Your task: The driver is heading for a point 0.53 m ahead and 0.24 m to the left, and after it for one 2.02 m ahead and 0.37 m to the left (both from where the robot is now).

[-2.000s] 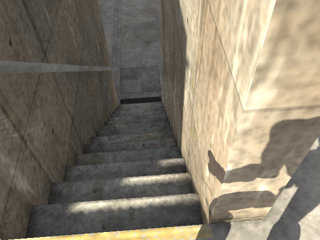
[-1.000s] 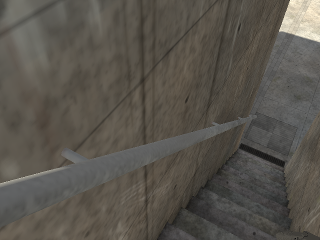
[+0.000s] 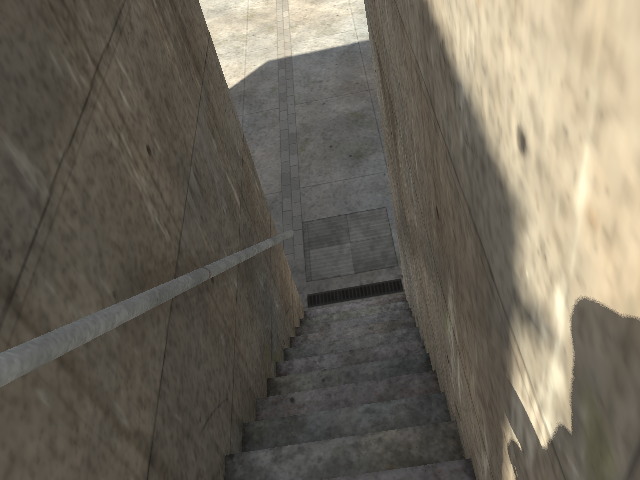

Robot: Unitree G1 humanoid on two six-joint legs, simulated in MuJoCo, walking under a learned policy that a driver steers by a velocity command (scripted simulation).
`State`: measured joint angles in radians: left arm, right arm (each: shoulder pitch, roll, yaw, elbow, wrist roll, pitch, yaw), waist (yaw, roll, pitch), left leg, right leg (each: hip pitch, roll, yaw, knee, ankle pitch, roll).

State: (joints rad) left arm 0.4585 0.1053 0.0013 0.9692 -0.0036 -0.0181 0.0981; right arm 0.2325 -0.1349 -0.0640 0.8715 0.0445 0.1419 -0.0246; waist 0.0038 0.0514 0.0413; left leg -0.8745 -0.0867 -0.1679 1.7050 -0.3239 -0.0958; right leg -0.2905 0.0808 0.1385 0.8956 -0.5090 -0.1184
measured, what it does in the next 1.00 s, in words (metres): goes down, turning left: left foot 0.21 m lower, then right foot 0.21 m lower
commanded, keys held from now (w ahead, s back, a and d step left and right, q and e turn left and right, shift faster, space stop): w+q+shift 0.80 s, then e+shift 0.20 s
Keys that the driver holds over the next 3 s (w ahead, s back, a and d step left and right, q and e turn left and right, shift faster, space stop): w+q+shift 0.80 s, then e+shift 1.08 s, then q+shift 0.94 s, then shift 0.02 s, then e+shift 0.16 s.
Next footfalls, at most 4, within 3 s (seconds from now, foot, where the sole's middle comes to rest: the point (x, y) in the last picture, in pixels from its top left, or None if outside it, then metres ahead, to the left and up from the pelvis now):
0.48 left None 0.21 0.25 -0.95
0.90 right None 0.54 0.02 -1.16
1.16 left None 0.52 0.40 -1.16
1.58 right None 0.57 0.05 -1.16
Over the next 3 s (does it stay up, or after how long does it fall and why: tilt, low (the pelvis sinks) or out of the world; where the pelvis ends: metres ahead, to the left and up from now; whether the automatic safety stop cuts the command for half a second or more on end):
stays up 0.62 0.11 -0.57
